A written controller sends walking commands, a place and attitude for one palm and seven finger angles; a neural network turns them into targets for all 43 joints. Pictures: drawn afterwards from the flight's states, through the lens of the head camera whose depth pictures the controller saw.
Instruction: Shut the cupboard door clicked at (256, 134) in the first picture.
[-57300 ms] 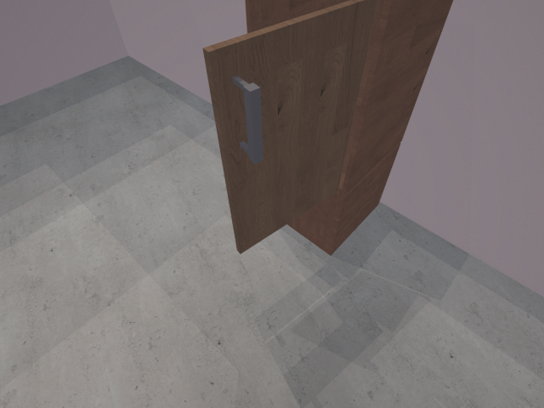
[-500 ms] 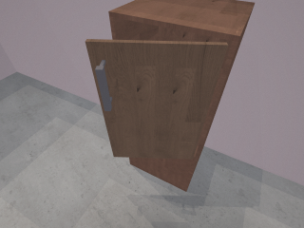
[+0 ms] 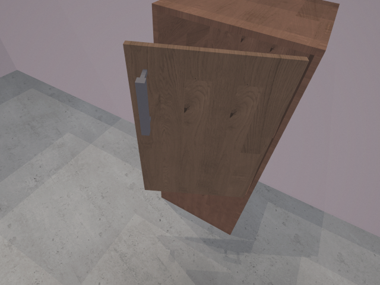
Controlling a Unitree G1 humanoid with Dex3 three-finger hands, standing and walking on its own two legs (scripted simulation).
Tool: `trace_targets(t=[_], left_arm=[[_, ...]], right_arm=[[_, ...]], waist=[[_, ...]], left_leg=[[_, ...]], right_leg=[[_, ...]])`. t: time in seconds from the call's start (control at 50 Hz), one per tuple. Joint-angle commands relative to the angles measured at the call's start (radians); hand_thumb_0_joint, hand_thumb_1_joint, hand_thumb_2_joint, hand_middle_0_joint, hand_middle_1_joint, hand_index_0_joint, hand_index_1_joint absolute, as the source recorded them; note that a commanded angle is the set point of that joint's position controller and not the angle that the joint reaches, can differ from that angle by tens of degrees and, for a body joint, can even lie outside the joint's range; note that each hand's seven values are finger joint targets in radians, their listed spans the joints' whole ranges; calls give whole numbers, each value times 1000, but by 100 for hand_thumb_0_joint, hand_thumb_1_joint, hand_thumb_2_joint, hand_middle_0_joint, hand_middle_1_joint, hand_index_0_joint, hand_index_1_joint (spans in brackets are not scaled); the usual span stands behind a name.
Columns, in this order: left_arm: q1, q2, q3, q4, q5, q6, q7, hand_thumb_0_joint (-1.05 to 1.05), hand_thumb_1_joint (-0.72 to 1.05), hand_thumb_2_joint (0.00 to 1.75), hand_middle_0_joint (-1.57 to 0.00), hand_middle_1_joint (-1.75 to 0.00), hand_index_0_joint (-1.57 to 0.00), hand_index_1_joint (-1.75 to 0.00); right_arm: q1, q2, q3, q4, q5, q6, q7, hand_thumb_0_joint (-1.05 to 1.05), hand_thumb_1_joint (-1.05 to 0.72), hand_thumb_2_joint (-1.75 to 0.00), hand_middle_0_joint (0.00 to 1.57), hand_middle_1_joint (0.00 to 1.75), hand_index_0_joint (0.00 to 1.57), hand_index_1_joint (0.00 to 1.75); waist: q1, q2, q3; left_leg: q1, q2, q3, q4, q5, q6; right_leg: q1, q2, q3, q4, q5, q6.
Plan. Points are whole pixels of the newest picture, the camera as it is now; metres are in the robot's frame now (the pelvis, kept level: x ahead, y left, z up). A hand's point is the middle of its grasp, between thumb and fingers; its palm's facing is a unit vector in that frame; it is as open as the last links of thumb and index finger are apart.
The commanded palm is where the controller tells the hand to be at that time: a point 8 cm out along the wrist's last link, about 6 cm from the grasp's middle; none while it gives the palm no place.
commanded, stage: come to a stop and stand still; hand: left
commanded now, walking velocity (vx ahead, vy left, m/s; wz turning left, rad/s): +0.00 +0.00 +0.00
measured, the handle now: (145, 104) +0.49 +0.15 +0.12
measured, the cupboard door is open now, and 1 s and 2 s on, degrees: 26 26 26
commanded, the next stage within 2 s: look again from close up in 0.58 s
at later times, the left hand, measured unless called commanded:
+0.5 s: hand out of the picture +0.02 +0.19 -0.18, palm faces +0.00 -0.99 -0.17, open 7.4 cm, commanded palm none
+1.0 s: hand out of the picture +0.02 +0.19 -0.18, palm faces -0.02 -0.99 -0.16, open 7.4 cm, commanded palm none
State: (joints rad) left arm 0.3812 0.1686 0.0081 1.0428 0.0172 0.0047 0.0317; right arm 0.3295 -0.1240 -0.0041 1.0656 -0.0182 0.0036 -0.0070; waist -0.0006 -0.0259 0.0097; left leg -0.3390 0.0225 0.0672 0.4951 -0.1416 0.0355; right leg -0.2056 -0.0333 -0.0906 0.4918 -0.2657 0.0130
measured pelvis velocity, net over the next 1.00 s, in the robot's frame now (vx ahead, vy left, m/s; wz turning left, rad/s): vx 0.03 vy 0.02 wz -0.03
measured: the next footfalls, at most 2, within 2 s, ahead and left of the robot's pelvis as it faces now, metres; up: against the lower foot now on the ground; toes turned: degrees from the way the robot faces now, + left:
none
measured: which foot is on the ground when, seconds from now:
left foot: down 0.00-1.00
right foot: down 0.00-1.00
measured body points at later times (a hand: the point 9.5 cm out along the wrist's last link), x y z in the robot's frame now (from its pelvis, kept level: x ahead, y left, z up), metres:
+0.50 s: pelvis +0.02 +0.01 +0.01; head +0.02 +0.03 +0.45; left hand +0.02 +0.24 -0.16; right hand +0.05 -0.22 -0.14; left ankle +0.08 +0.10 -0.74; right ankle +0.00 -0.13 -0.73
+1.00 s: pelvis +0.03 +0.02 +0.01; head +0.04 +0.04 +0.46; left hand +0.02 +0.24 -0.16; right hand +0.03 -0.21 -0.14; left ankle +0.08 +0.10 -0.74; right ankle +0.00 -0.13 -0.73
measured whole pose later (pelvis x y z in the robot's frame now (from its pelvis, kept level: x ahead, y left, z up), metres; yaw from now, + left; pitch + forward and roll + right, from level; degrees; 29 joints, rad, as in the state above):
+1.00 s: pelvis +0.03 +0.02 +0.01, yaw -2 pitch -1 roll +0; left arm 0.32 0.17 -0.01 1.10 0.02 -0.01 0.03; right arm 0.26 -0.15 0.00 1.13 -0.01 -0.02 -0.01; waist 0.00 -0.04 0.03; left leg -0.24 -0.01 0.12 0.40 -0.15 0.06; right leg -0.12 -0.07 -0.05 0.40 -0.26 0.05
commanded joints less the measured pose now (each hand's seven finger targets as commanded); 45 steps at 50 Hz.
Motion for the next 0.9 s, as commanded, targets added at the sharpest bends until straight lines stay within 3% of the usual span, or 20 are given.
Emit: trace_targets(t=[0.0, 0.48, 0.54, 0.66, 0.78, 0.88], left_arm=[[64, 71, 3, -15, 5, -27, 8, 0, 90, 90, -20, -30, -20, -30], [24, 104, -2, 23, 7, -31, 6, 0, 90, 90, -20, -30, -20, -30], [13, 111, -1, 22, 4, -31, 6, 0, 90, 90, -20, -30, -20, -30], [9, 108, -1, 23, 4, -25, 5, 0, 90, 90, -20, -30, -20, -30], [14, 100, -2, 25, 6, -27, 6, 0, 90, 90, -20, -30, -20, -30], [23, 95, -5, 31, 5, -27, 7, 0, 90, 90, -20, -30, -20, -30]], right_arm=[[12, -125, -26, -36, 8, -25, -8, 0, -90, -90, 20, 30, 20, 30], [-55, -154, -22, 0, 11, -36, -7, 0, -90, -90, 20, 30, 20, 30], [-59, -163, -21, 4, 10, -38, -7, 0, -90, -90, 20, 30, 20, 30], [-53, -165, -22, 9, 9, -35, -7, 0, -90, -90, 20, 30, 20, 30], [-42, -151, -22, 16, 12, -36, -9, 0, -90, -90, 20, 30, 20, 30], [-35, -145, -21, 21, 13, -36, -10, 0, -90, -90, 20, 30, 20, 30]], waist=[[1, 48, 61], [10, 14, 53], [10, 35, 33], [11, 49, 46], [10, 9, 48], [8, 12, 48]], left_leg=[[27, 88, -142, -169, -239, 1], [108, 89, -115, -187, -86, 3], [125, 90, -113, -186, -57, 2], [112, 95, -134, -225, -135, 3], [131, 92, -118, -210, -84, 4], [147, 90, -109, -203, -64, 4]], right_leg=[[-79, -63, 92, -136, -82, -45], [-17, -84, 95, -163, 26, -34], [-4, -89, 94, -160, 40, -31], [-3, -83, 84, -155, 16, -28], [-1, -85, 89, -167, 40, -28], [-8, -86, 92, -170, 43, -27]])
